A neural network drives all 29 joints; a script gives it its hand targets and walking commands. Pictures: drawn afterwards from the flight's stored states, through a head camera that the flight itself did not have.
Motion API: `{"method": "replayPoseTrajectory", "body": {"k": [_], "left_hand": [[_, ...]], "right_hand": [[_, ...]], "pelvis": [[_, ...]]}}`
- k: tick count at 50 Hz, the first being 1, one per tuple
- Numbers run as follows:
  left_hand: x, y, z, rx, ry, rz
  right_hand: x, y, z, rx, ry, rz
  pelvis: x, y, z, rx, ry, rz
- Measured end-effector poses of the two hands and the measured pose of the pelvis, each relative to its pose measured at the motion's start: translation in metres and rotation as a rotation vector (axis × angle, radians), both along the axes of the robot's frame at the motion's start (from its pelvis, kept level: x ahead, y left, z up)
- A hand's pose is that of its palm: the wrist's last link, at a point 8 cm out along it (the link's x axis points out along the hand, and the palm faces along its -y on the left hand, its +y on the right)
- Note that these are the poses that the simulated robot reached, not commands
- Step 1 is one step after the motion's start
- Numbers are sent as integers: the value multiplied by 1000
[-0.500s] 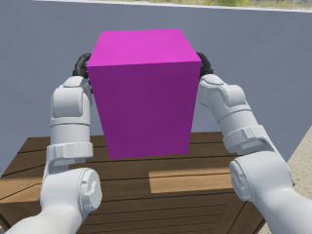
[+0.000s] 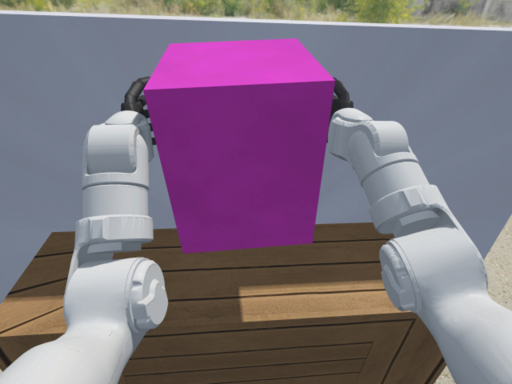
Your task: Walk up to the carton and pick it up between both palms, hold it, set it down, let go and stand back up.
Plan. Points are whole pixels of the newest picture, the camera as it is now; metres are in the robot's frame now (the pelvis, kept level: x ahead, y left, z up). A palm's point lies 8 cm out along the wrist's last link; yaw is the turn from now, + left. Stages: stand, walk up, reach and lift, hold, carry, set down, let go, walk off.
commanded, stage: hold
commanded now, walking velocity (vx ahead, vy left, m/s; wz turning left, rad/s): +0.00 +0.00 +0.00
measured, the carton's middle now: (241, 143) +0.39 +0.01 +0.28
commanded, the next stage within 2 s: none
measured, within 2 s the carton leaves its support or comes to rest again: neither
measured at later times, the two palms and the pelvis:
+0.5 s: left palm (135, 124) +0.37 +0.15 +0.32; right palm (338, 124) +0.37 -0.14 +0.32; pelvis +0.00 +0.00 +0.00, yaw +0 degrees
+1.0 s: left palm (136, 123) +0.37 +0.15 +0.32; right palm (339, 123) +0.37 -0.14 +0.32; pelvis +0.00 +0.00 +0.00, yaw +0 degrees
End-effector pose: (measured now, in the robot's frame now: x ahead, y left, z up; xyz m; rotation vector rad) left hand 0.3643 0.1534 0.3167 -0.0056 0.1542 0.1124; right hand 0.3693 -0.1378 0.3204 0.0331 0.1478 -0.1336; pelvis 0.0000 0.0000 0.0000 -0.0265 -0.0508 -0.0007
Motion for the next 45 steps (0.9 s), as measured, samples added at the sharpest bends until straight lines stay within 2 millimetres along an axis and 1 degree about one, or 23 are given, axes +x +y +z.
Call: {"method": "replayPoseTrajectory", "body": {"k": [14, 33, 45], "left_hand": [[2, -2, 8, 7, 11, -5], [6, 2, -1, 1, 13, -11], [4, 0, 3, 1, 6, -4]], "right_hand": [[-1, -2, 1, -1, 16, -4], [2, 2, -3, -6, 26, -9], [2, 0, 0, 3, 23, -5]], "pelvis": [[0, -1, 0, -1, 7, -2], [0, 3, 0, -6, 18, -2], [0, 3, 0, -5, 24, -7]]}}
